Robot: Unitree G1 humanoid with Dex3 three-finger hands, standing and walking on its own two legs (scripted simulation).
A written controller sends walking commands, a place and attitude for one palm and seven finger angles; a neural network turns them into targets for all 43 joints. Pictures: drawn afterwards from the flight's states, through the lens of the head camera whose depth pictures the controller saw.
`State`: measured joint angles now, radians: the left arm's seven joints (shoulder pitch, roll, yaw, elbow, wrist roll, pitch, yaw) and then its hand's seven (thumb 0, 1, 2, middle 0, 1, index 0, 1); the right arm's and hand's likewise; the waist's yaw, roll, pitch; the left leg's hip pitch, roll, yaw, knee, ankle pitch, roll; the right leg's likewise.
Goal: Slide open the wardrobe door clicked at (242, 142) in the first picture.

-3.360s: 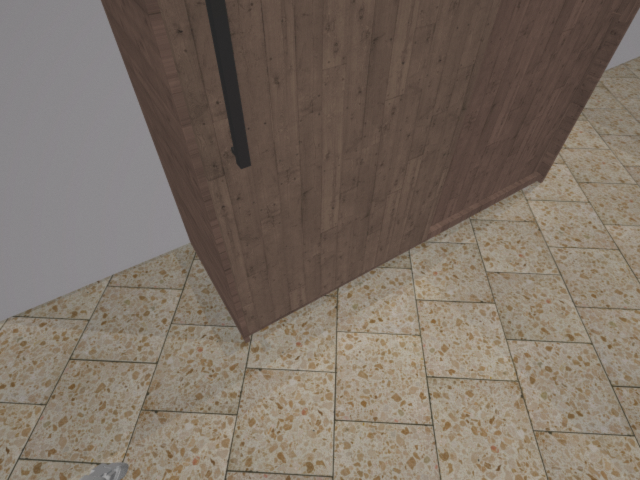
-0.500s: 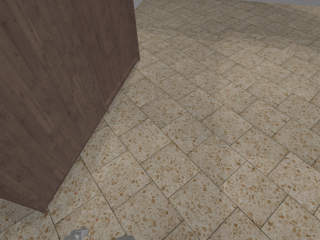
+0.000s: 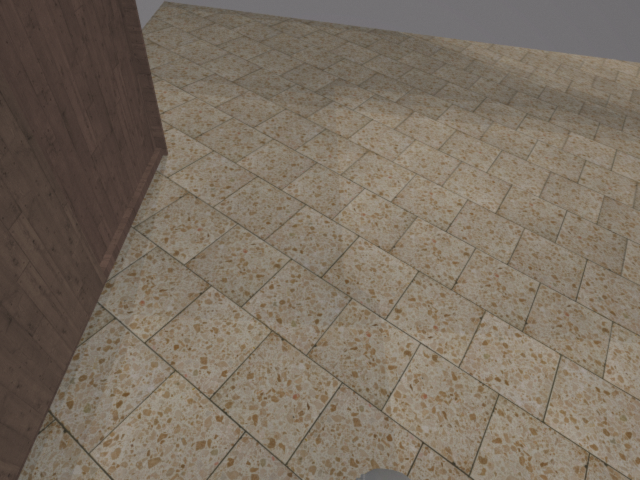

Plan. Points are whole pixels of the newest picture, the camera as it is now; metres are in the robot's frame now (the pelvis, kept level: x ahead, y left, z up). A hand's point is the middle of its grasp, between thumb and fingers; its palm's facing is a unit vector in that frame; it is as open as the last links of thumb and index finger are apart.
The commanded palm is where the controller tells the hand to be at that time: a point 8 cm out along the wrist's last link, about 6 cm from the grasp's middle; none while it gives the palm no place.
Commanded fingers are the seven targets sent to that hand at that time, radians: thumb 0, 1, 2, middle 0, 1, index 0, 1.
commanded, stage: walk to a spot facing it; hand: left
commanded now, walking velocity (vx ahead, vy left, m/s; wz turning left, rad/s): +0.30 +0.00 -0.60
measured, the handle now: out of the picture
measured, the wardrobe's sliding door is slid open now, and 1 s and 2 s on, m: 0.00 0.00 0.00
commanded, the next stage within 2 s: turn to face it in 0.48 s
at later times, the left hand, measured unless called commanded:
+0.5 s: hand (268, 344) +0.37 +0.10 -0.19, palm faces -0.29 -0.94 -0.17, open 7.4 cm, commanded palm none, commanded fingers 0.00 0.90 0.90 -0.20 -0.30 -0.20 -0.30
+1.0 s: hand (237, 307) +0.44 +0.17 -0.18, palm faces -0.22 -0.95 -0.20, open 7.4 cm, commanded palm none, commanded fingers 0.00 0.90 0.90 -0.20 -0.30 -0.20 -0.30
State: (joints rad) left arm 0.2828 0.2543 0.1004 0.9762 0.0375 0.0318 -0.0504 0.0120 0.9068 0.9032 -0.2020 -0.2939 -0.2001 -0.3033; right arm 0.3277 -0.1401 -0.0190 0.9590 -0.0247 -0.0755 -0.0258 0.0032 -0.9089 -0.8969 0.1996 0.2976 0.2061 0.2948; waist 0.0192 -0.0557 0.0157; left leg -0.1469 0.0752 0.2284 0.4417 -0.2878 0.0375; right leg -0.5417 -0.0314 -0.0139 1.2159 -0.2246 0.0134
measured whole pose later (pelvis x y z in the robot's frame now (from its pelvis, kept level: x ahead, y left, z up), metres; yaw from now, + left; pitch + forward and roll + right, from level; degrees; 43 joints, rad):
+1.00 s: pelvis +0.34 +0.00 -0.01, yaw -16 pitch +1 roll -1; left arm 0.22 0.20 0.05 0.98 0.01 0.03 0.01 0.01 0.91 0.90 -0.20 -0.29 -0.20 -0.30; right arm 0.18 -0.15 -0.03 0.96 -0.03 0.01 -0.02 -0.01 -0.93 -0.90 0.20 0.30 0.21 0.30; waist 0.01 -0.02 0.05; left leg -0.33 -0.01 0.03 0.52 -0.19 0.05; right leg -0.38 -0.04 -0.02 0.99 -0.49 0.04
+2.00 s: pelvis +0.32 -0.03 -0.01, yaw +21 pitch +0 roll +1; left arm 0.18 0.25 0.07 0.86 0.01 0.05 0.00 0.01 0.91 0.90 -0.20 -0.29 -0.20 -0.30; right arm 0.15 -0.23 -0.06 0.88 -0.03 0.04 0.01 0.00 -0.91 -0.90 0.20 0.30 0.21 0.30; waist -0.01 0.02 0.08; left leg -0.31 -0.03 -0.06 0.55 -0.25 -0.01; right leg -0.41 -0.06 -0.01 0.83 -0.42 0.09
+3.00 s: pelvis +0.34 -0.06 -0.02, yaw +58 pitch -1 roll +1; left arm 0.13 0.19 0.03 0.83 0.02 0.01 0.01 0.01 0.90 0.90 -0.21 -0.29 -0.20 -0.30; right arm 0.21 -0.25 -0.09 0.92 -0.02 0.07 0.01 0.01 -0.91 -0.90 0.20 0.30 0.21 0.29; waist -0.04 0.06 0.07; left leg -0.43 -0.08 -0.10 0.84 -0.44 -0.03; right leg -0.28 -0.04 -0.07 0.60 -0.32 -0.01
